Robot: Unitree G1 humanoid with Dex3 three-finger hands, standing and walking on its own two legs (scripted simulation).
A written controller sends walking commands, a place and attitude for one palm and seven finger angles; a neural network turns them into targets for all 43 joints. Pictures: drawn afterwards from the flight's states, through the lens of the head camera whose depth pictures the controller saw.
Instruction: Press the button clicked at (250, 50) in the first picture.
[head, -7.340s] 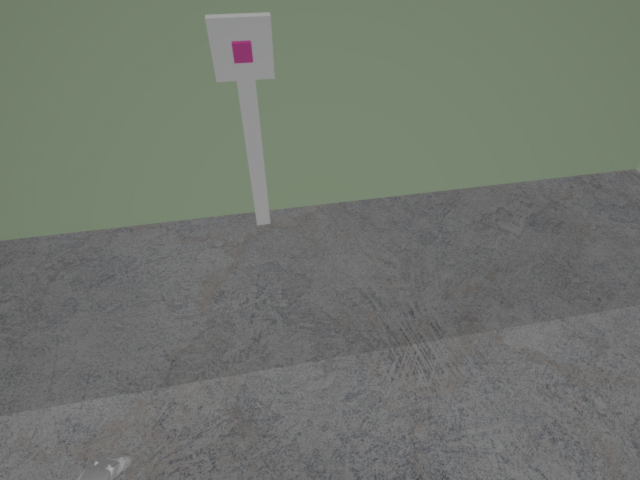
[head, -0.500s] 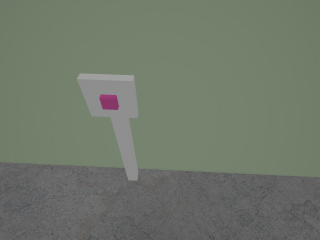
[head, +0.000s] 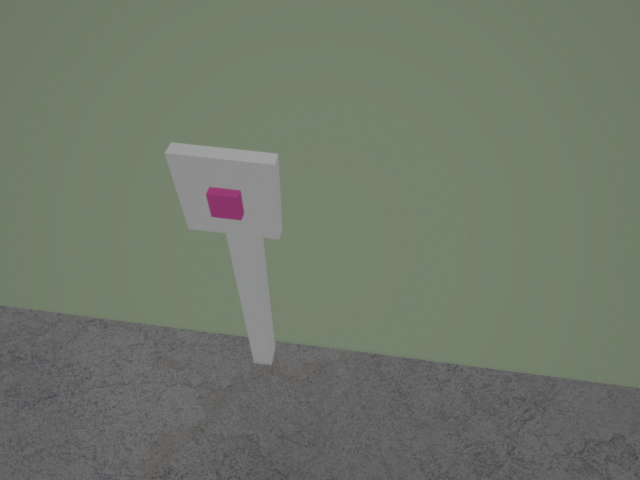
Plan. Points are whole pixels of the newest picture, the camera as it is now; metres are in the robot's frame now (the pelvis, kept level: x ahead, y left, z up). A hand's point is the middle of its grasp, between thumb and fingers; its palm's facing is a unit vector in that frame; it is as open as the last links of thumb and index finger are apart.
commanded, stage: shuffle to correct the standing spot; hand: left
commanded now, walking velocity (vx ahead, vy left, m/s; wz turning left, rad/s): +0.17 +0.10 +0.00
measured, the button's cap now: (226, 202) +0.54 +0.21 +0.00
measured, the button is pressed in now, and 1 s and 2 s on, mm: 0 0 0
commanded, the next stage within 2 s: come to a stop and stand still in 0.14 s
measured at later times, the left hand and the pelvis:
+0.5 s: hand (214, 430) +0.22 +0.18 -0.17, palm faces -0.01 -0.98 -0.20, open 7.4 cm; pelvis +0.10 +0.00 -0.01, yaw +1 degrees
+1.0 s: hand out of the picture +0.07 +0.24 -0.18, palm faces +0.12 -0.97 -0.19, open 7.4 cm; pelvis +0.05 +0.04 +0.01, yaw +3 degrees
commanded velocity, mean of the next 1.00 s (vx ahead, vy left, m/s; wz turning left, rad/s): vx -0.04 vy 0.03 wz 0.00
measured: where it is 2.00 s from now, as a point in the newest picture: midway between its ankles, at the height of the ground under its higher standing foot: outside the picture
